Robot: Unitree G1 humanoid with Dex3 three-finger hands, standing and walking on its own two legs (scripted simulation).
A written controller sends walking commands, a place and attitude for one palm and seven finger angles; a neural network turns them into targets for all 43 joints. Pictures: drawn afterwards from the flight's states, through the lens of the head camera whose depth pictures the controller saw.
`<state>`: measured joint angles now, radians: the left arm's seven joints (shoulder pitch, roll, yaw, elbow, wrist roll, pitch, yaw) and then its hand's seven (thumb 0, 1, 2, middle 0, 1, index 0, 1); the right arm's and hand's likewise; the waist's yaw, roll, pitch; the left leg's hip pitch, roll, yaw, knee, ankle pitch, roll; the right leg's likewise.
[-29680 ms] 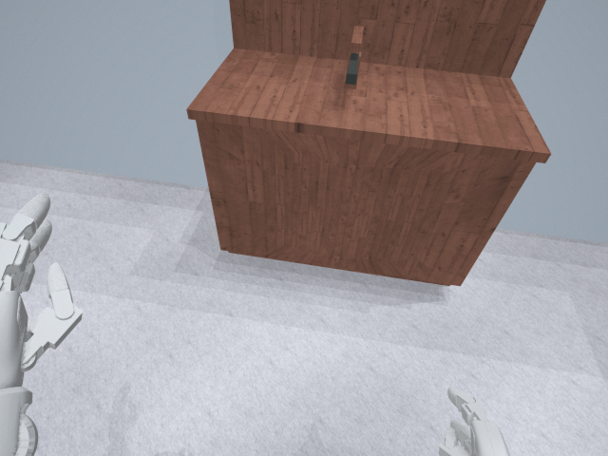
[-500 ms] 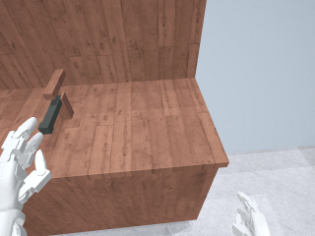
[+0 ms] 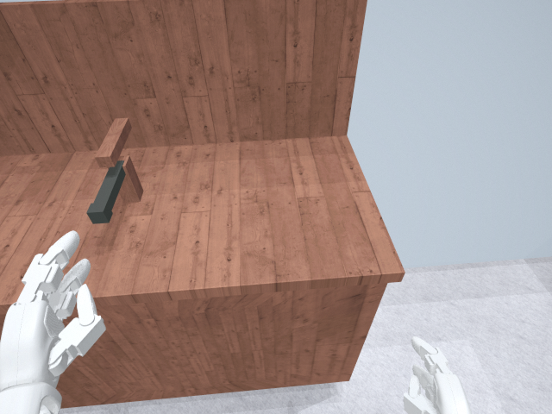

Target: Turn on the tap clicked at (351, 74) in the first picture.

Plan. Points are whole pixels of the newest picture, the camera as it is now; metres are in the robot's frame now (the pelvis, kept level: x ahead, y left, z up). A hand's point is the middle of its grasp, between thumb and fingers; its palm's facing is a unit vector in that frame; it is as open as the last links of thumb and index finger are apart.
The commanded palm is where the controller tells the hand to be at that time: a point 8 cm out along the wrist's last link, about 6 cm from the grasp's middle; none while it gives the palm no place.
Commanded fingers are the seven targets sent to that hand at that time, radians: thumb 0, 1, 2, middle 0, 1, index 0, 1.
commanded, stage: turn the palm inward beside the body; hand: left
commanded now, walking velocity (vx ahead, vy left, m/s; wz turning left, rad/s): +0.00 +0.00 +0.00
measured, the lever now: (100, 213) +0.40 +0.37 +0.06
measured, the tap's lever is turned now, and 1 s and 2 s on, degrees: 0 0 0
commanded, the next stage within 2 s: reach beside the lever's end, fingers flat in 0.52 s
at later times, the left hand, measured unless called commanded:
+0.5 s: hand (122, 315) +0.18 +0.20 +0.13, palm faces +0.41 -0.90 -0.15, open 7.4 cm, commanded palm +0.14 +0.25 +0.15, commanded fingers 0.00 0.90 0.90 -0.20 -0.30 -0.20 -0.30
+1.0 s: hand (103, 293) +0.21 +0.25 +0.12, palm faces +0.44 -0.88 -0.15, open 7.4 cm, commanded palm +0.18 +0.29 +0.13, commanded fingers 0.00 0.90 0.90 -0.20 -0.30 -0.20 -0.30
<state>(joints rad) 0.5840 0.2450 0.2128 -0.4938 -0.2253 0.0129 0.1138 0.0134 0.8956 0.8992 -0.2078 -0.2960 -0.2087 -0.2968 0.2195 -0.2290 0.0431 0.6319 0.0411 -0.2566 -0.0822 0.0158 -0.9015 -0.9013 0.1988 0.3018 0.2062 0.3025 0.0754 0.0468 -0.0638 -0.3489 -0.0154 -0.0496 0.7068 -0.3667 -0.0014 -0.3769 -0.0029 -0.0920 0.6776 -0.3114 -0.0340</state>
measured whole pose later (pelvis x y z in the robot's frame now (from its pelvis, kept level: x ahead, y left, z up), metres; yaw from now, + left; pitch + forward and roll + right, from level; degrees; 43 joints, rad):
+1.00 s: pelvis +0.02 -0.02 +0.00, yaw +1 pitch +3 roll +0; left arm 0.44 0.28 0.33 -0.28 -0.29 -0.03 0.04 0.01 0.90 0.90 -0.21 -0.30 -0.21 -0.30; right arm 0.21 -0.25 0.01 0.68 0.06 -0.28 -0.09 0.02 -0.90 -0.90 0.20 0.30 0.21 0.30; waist 0.07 0.05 -0.07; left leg -0.36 0.01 -0.08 0.69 -0.38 -0.03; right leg -0.39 0.02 -0.12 0.67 -0.34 -0.06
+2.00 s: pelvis +0.01 +0.01 +0.00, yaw -1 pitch +8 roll -1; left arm -0.11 0.47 0.57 0.49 -0.25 -0.17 -0.16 0.01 0.90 0.90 -0.17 -0.19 -0.17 -0.20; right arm 0.25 -0.27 0.01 0.71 0.04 -0.18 -0.11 0.01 -0.90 -0.90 0.20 0.30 0.21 0.30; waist 0.01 0.02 -0.06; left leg -0.49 0.00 -0.04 0.73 -0.38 0.01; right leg -0.50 0.01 -0.09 0.67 -0.31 -0.03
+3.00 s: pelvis +0.02 +0.03 -0.02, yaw -2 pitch +14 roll -3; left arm -0.30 0.57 0.63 0.74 -0.20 -0.29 -0.24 0.01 0.90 0.90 -0.16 -0.15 -0.16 -0.15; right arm 0.30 -0.27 0.02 0.67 0.03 -0.07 -0.08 0.01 -0.90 -0.90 0.20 0.30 0.21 0.30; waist -0.02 0.01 -0.09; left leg -0.66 0.00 -0.04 0.86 -0.43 0.03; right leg -0.65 0.01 -0.09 0.75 -0.33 -0.01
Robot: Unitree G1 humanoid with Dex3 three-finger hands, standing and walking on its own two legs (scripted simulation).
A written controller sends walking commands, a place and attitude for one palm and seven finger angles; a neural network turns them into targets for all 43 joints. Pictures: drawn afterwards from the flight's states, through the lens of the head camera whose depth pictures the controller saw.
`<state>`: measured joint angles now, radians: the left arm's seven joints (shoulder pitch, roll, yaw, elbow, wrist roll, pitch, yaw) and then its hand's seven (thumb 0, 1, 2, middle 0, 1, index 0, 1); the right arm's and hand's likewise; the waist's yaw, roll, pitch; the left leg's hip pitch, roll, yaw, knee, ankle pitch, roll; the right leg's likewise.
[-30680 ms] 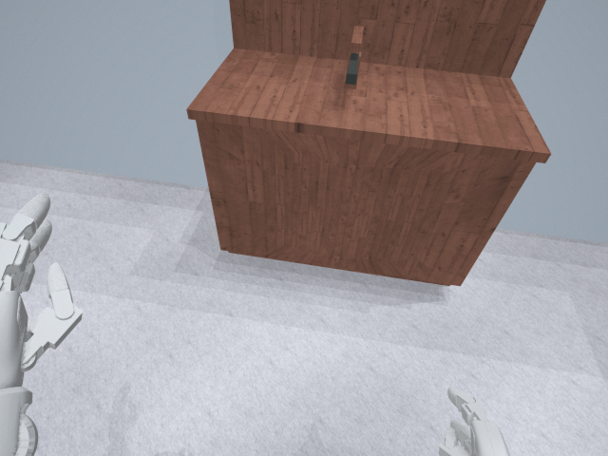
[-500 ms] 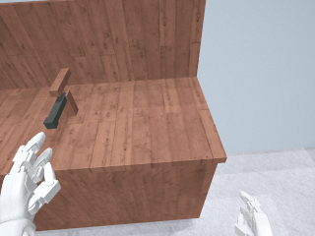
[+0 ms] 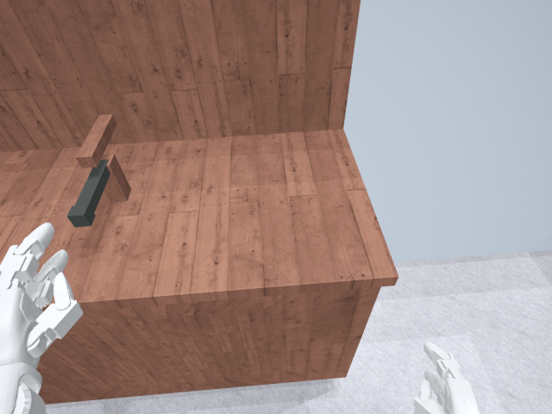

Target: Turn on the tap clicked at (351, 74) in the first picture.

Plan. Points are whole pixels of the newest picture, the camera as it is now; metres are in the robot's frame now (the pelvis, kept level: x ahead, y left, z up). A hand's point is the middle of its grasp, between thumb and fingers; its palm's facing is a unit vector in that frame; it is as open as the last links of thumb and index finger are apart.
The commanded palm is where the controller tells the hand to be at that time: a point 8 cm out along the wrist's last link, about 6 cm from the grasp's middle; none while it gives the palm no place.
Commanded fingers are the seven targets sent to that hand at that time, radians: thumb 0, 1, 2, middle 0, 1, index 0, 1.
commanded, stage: reach beside the lever's end, fingers flat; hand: left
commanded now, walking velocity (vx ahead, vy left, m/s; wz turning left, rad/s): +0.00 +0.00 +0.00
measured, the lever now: (81, 216) +0.38 +0.39 +0.06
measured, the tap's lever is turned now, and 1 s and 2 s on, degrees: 0 0 0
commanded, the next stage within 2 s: push the lever round in 1.82 s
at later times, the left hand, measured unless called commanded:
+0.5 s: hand (62, 274) +0.25 +0.32 +0.10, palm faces +0.44 -0.89 -0.12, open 7.5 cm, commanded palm +0.22 +0.36 +0.10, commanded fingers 0.00 0.90 0.90 -0.18 -0.24 -0.18 -0.24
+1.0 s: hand (55, 247) +0.30 +0.38 +0.08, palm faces +0.45 -0.88 -0.13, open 7.7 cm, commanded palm +0.26 +0.42 +0.08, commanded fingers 0.00 0.90 0.90 -0.16 -0.17 -0.16 -0.17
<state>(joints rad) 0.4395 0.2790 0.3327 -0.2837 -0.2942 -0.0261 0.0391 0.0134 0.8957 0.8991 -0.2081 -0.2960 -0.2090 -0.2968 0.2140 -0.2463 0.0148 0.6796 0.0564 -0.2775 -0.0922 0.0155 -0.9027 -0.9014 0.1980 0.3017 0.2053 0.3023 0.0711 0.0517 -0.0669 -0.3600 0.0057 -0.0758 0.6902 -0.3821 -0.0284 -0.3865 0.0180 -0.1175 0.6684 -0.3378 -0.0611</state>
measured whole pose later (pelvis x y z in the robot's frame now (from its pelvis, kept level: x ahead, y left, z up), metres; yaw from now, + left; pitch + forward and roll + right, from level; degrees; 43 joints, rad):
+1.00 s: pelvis -0.01 +0.03 +0.00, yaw -2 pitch +8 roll -1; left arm -0.11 0.47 0.57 0.49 -0.25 -0.17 -0.16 0.01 0.90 0.90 -0.17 -0.19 -0.17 -0.20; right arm 0.25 -0.27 0.01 0.71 0.04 -0.18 -0.11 0.01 -0.90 -0.90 0.20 0.30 0.21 0.30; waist 0.01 0.02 -0.06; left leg -0.49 0.00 -0.04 0.73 -0.38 0.01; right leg -0.50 0.01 -0.09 0.67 -0.31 -0.03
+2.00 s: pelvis +0.00 +0.05 -0.02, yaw -2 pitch +14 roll -3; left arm -0.30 0.57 0.63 0.74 -0.20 -0.29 -0.24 0.01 0.90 0.90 -0.16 -0.15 -0.16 -0.15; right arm 0.30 -0.27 0.02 0.67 0.03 -0.07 -0.08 0.01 -0.90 -0.90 0.20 0.30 0.21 0.30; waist -0.02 0.01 -0.09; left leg -0.66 0.00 -0.04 0.86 -0.43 0.03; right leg -0.65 0.01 -0.09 0.75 -0.33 -0.01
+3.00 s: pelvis +0.00 +0.04 -0.01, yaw -2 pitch +12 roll -2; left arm -0.26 0.43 0.55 0.64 -0.19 -0.27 -0.04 0.01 0.94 0.92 -0.16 -0.15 -0.16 -0.15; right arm 0.29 -0.26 0.00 0.69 0.03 -0.06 -0.08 0.01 -0.90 -0.90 0.20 0.30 0.21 0.30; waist -0.02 0.02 -0.10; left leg -0.62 0.00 -0.04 0.83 -0.42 0.01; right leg -0.63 0.02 -0.08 0.74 -0.33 -0.02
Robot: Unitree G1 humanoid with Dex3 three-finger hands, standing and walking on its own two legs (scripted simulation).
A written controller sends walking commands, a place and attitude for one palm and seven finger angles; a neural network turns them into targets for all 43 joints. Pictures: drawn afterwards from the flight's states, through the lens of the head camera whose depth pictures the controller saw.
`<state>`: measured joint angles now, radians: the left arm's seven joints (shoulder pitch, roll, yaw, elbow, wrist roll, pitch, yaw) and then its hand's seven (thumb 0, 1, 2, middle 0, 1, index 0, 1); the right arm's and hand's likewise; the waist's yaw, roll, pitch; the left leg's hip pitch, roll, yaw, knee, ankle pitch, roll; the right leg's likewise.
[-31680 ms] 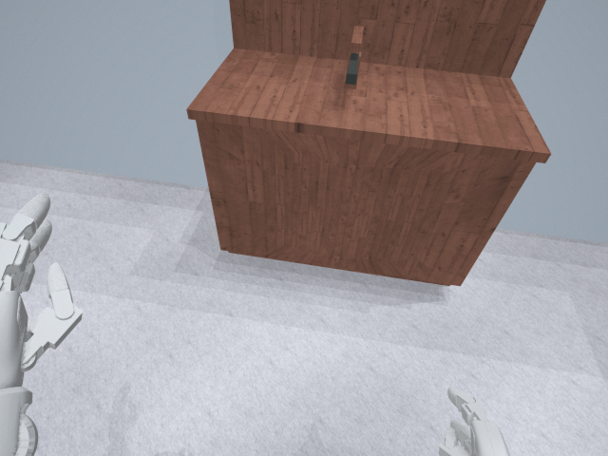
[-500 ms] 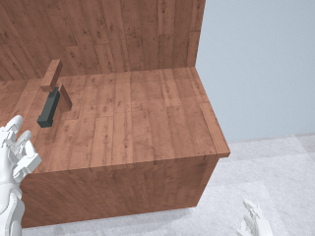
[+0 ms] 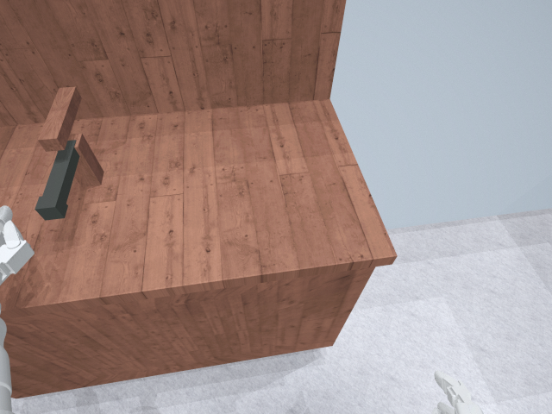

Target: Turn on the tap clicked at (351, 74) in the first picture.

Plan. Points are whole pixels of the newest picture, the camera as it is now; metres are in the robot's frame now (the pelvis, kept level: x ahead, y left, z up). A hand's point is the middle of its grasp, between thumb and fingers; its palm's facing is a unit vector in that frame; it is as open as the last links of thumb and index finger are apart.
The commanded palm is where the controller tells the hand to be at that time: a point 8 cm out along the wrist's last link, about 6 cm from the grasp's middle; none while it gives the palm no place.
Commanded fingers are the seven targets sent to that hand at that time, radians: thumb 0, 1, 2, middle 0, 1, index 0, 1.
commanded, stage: reach beside the lever's end, fingers flat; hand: left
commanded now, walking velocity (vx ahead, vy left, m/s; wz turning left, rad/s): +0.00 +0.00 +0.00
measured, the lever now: (52, 207) +0.38 +0.37 +0.07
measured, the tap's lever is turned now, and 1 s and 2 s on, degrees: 0 0 5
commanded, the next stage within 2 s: push the lever round in 0.82 s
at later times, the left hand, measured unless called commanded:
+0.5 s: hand (19, 224) +0.34 +0.40 +0.06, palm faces +0.45 -0.88 -0.12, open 7.8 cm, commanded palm +0.30 +0.43 +0.06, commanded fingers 0.00 0.90 0.90 -0.15 -0.15 -0.15 -0.15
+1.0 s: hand (28, 225) +0.34 +0.39 +0.06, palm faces +0.44 -0.89 -0.13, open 7.8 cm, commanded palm +0.30 +0.42 +0.06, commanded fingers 0.00 0.90 0.90 -0.15 -0.15 -0.15 -0.15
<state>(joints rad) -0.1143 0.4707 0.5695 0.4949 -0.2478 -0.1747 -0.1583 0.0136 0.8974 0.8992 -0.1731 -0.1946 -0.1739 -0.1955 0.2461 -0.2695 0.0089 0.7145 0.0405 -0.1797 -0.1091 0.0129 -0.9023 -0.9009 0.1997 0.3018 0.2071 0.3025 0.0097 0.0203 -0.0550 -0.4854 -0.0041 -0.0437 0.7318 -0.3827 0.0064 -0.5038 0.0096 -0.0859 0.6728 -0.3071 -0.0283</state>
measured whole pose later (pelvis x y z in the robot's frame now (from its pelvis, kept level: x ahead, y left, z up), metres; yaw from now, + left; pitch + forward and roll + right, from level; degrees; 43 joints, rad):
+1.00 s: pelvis +0.00 +0.02 -0.01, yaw -1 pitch +14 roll -3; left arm -0.30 0.57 0.63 0.74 -0.20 -0.29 -0.24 0.01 0.90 0.90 -0.16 -0.15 -0.16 -0.15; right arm 0.30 -0.27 0.02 0.67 0.03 -0.07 -0.08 0.01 -0.90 -0.90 0.20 0.30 0.21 0.30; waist -0.02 0.01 -0.09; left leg -0.66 0.00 -0.04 0.86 -0.43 0.03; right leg -0.65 0.01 -0.09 0.75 -0.33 -0.01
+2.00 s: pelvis +0.00 +0.01 -0.01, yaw -1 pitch +12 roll -2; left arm -0.26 0.43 0.55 0.64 -0.19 -0.27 -0.04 0.01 0.94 0.92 -0.16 -0.15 -0.16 -0.15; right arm 0.29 -0.26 0.00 0.69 0.03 -0.06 -0.08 0.01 -0.90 -0.90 0.20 0.30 0.21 0.30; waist -0.02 0.02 -0.10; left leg -0.62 0.00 -0.04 0.83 -0.42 0.01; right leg -0.63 0.02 -0.08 0.74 -0.33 -0.02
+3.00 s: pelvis -0.01 -0.01 -0.01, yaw +0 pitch +11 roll -1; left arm -0.38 0.24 0.43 0.66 -0.04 -0.27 0.46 0.03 0.94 0.92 -0.16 -0.15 -0.16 -0.15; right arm 0.25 -0.24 -0.01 0.73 -0.02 -0.03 -0.05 0.01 -0.90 -0.90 0.20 0.30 0.21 0.30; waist -0.04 0.03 -0.11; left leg -0.60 0.00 -0.06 0.81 -0.40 -0.01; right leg -0.62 0.02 -0.10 0.75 -0.33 -0.04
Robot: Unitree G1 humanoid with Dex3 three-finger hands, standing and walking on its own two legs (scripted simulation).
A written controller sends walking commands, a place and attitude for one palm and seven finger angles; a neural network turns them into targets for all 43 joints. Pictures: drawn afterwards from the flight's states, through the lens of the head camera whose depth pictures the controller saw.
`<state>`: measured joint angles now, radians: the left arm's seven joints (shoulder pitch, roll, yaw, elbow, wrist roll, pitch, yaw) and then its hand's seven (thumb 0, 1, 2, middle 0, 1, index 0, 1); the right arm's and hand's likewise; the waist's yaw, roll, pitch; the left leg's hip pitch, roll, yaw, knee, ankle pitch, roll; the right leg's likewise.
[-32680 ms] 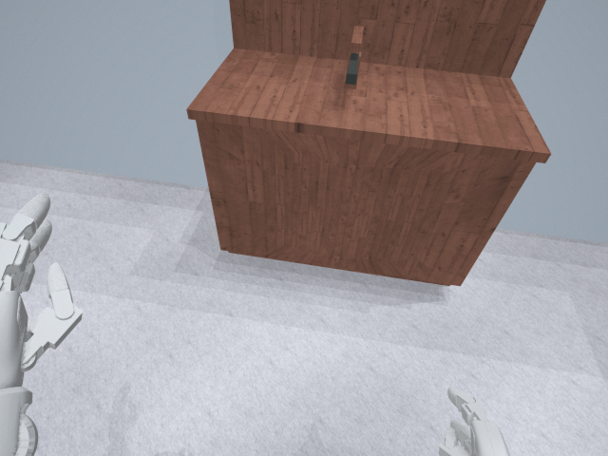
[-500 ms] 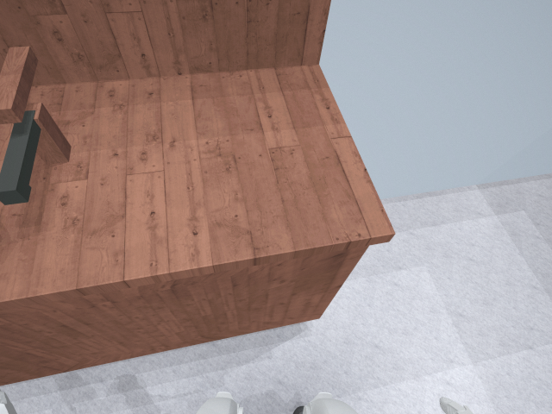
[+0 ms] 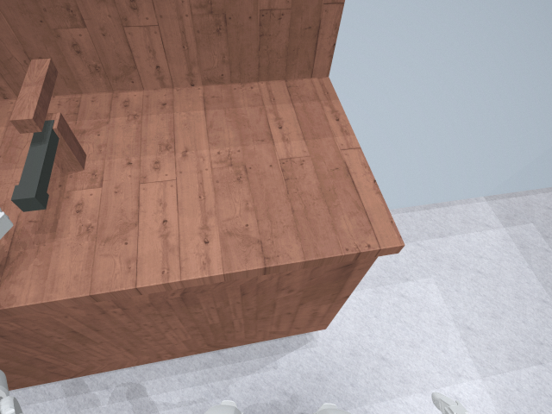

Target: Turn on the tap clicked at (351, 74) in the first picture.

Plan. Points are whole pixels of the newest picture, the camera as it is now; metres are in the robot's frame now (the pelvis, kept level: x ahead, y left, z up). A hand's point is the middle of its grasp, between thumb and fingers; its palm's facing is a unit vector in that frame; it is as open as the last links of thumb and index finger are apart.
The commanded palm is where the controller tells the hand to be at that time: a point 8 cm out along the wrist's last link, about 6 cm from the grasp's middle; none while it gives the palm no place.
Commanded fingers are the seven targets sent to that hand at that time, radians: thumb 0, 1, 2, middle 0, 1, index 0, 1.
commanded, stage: push the lever round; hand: left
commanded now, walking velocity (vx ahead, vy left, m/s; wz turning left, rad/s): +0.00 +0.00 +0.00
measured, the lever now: (30, 197) +0.37 +0.36 +0.08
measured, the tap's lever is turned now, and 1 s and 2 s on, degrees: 0 5 29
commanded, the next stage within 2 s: none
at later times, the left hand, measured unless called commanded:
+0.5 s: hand (20, 222) +0.34 +0.36 +0.07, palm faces +0.45 -0.88 -0.11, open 7.8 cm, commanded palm +0.30 +0.39 +0.07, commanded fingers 0.00 0.90 0.90 -0.15 -0.15 -0.15 -0.15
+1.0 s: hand (39, 221) +0.34 +0.34 +0.07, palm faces +0.53 -0.84 -0.08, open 7.6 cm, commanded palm +0.30 +0.36 +0.07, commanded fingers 0.00 0.90 0.90 -0.15 -0.15 -0.15 -0.15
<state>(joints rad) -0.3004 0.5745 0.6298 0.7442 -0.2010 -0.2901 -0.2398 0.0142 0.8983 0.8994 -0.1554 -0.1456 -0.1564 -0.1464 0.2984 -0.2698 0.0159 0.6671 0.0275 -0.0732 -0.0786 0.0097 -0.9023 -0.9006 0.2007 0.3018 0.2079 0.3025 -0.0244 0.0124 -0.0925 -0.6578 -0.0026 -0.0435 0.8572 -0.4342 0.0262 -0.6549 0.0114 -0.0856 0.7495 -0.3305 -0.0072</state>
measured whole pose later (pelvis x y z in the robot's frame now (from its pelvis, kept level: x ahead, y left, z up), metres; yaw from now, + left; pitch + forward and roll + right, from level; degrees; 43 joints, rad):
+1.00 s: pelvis +0.00 -0.01 +0.00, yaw +0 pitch +12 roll -2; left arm -0.26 0.43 0.55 0.64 -0.19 -0.27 -0.04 0.01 0.94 0.92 -0.16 -0.15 -0.16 -0.15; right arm 0.29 -0.26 0.00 0.69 0.03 -0.06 -0.08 0.01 -0.90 -0.90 0.20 0.30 0.21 0.30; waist -0.02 0.02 -0.10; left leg -0.62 0.00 -0.04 0.83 -0.42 0.01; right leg -0.63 0.02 -0.08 0.74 -0.33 -0.02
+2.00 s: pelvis -0.01 -0.03 +0.00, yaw +1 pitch +11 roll -1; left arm -0.38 0.24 0.43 0.66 -0.04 -0.27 0.46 0.03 0.94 0.92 -0.16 -0.15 -0.16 -0.15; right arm 0.25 -0.24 -0.01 0.73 -0.02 -0.03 -0.05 0.01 -0.90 -0.90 0.20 0.30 0.21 0.30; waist -0.04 0.03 -0.11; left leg -0.60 0.00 -0.06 0.81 -0.40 -0.01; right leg -0.62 0.02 -0.10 0.75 -0.33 -0.04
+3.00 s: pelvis +0.00 -0.03 +0.00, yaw +1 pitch +14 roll -1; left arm -0.69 0.21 0.47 0.96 0.12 -0.29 0.78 0.01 0.92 0.92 -0.16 -0.15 -0.16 -0.15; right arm 0.28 -0.22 -0.04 0.78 -0.08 -0.01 0.01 0.01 -0.91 -0.90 0.20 0.30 0.21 0.30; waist -0.10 0.02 -0.14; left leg -0.67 0.01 -0.06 0.83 -0.41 -0.02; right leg -0.70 0.02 -0.10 0.78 -0.34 -0.05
